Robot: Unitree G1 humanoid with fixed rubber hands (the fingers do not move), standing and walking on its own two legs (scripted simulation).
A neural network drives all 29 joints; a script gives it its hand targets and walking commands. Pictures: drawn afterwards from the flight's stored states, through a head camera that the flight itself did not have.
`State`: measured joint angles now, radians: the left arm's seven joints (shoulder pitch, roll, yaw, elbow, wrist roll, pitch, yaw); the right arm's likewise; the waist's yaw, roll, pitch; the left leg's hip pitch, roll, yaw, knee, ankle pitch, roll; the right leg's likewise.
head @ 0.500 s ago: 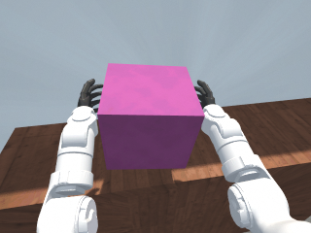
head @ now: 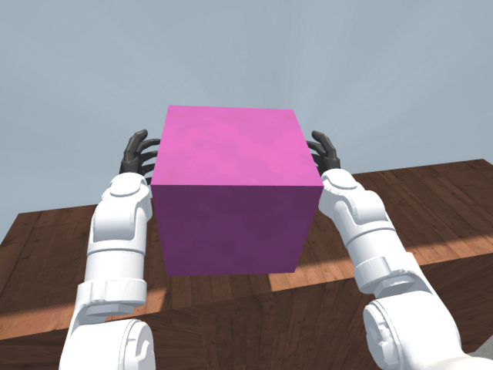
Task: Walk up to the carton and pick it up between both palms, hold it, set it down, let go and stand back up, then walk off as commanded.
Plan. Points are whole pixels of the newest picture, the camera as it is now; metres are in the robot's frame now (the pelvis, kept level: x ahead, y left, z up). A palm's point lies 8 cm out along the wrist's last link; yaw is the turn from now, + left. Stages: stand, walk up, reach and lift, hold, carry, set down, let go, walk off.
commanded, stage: hold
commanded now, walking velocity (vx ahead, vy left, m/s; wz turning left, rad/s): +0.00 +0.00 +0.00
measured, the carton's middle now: (232, 189) +0.40 +0.02 +0.16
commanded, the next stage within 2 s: set down in 1.40 s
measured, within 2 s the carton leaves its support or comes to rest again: neither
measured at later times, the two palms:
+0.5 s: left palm (145, 176) +0.38 +0.15 +0.20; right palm (336, 180) +0.38 -0.16 +0.19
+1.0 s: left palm (143, 166) +0.39 +0.16 +0.21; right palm (332, 171) +0.40 -0.15 +0.19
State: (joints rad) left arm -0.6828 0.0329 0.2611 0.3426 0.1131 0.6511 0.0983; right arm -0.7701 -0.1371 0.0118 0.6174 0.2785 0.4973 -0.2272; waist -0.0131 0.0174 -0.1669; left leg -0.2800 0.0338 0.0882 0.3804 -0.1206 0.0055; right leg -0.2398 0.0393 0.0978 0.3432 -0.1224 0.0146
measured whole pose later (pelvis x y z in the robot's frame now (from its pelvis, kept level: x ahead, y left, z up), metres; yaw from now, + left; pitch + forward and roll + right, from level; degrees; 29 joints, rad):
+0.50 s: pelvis +0.01 +0.00 +0.00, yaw +0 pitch +1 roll -1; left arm -0.63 -0.01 0.29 0.21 0.17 0.69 0.06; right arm -0.69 -0.13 0.01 0.48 0.31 0.52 -0.25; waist -0.05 0.02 -0.16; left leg -0.26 0.03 0.09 0.37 -0.13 0.01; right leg -0.22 0.04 0.10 0.33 -0.13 0.01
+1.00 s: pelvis +0.02 +0.00 +0.00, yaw +0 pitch +1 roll -1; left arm -0.69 0.02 0.31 0.24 0.21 0.72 0.03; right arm -0.77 -0.10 -0.03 0.56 0.23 0.52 -0.21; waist -0.06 0.01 -0.14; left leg -0.25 0.03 0.09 0.36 -0.13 0.01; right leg -0.21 0.04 0.10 0.33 -0.13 0.01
